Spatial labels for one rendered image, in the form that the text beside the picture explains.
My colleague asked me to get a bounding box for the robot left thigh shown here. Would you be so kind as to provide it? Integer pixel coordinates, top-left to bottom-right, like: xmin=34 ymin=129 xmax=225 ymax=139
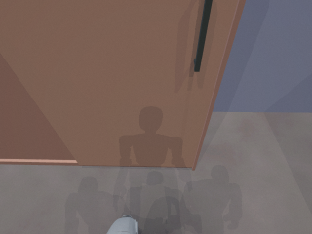
xmin=106 ymin=217 xmax=138 ymax=234

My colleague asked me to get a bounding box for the handle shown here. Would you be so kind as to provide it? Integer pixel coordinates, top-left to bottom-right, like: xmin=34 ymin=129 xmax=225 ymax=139
xmin=194 ymin=0 xmax=213 ymax=72

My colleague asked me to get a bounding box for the wardrobe door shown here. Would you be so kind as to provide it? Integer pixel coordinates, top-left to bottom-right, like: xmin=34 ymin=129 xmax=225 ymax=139
xmin=0 ymin=54 xmax=75 ymax=160
xmin=0 ymin=0 xmax=238 ymax=168

